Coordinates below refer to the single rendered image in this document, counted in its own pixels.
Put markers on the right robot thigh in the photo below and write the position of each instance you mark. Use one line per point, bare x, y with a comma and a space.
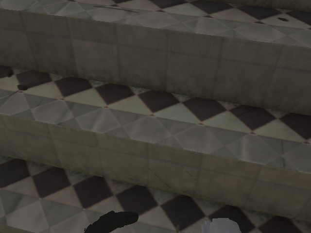
220, 225

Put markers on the left robot hand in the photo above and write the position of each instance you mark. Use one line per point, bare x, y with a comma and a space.
111, 221

